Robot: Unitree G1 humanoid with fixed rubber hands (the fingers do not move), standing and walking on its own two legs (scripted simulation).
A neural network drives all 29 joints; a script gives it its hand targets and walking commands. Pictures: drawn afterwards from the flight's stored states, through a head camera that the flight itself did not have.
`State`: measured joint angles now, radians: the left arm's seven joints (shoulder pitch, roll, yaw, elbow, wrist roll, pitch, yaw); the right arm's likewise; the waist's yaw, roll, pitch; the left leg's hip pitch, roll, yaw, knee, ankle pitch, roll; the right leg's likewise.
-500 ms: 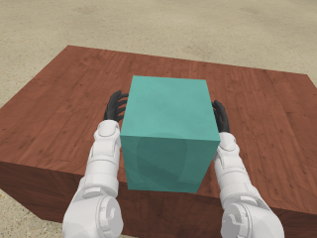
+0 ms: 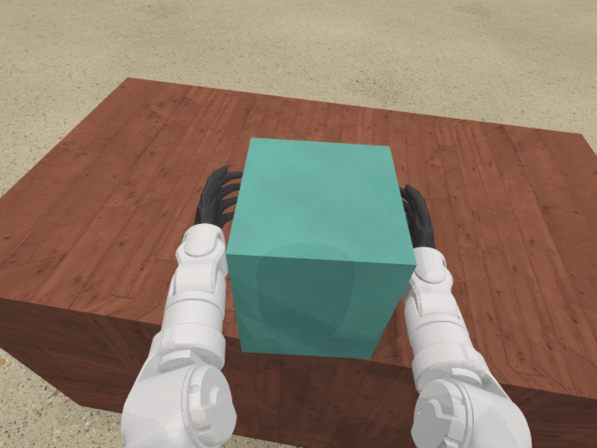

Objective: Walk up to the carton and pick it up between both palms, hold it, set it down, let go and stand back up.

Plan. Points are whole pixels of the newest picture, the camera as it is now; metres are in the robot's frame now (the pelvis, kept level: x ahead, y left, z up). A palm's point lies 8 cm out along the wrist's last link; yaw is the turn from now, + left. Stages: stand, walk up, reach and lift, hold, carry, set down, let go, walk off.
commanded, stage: set down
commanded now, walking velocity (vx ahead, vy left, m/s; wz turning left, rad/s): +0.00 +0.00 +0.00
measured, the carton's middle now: (313, 252) +0.39 +0.00 +0.05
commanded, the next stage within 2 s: none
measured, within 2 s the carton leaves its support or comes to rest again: neither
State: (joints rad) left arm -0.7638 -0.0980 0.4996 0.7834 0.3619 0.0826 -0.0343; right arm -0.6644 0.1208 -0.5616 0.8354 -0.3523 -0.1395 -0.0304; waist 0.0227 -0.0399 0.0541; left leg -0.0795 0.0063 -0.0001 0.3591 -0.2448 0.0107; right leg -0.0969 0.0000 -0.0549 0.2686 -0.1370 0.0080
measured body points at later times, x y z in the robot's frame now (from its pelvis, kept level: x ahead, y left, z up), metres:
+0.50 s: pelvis -0.01 +0.00 -0.01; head +0.03 +0.01 +0.44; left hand +0.44 +0.16 +0.09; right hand +0.42 -0.15 +0.07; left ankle -0.03 +0.10 -0.75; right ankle +0.01 -0.12 -0.75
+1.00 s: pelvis -0.03 -0.01 -0.02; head +0.01 +0.01 +0.43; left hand +0.42 +0.20 +0.09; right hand +0.42 -0.20 +0.10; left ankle -0.03 +0.10 -0.75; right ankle +0.01 -0.12 -0.75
